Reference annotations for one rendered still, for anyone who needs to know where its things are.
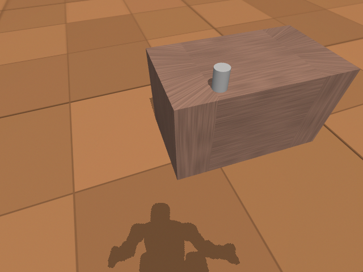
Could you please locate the can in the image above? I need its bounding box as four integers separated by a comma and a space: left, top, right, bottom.
212, 63, 231, 93

